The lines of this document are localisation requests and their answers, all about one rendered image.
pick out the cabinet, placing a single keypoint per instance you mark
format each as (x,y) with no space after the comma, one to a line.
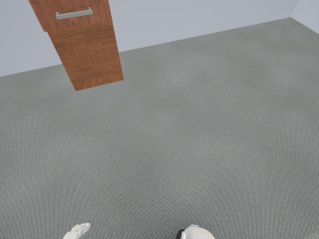
(89,54)

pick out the robot right thigh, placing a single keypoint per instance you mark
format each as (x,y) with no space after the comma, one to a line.
(196,233)

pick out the right robot shin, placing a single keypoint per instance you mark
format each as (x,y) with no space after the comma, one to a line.
(192,225)

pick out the handle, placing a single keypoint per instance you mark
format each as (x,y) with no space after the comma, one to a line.
(74,14)

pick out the left robot hand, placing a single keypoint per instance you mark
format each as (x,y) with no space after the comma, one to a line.
(77,231)

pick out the drawer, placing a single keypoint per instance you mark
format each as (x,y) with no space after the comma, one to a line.
(46,11)

